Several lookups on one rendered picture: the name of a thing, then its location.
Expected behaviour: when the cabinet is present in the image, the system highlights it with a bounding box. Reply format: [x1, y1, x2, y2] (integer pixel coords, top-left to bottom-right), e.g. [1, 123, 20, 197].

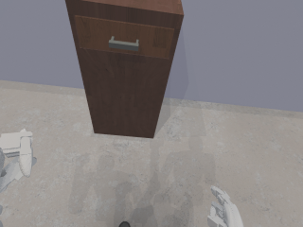
[65, 0, 184, 139]

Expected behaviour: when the robot left hand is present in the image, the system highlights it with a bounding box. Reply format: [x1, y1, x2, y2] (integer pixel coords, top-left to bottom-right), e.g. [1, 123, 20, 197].
[0, 129, 37, 194]

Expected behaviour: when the handle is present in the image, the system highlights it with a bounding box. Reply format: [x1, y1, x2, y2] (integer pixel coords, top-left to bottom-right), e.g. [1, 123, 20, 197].
[108, 36, 139, 51]

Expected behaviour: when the drawer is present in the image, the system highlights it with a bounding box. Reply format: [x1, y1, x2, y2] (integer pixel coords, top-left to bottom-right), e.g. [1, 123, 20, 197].
[75, 15, 174, 58]

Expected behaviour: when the robot right hand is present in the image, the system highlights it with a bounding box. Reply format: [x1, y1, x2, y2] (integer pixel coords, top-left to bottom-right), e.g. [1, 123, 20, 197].
[207, 185, 244, 227]

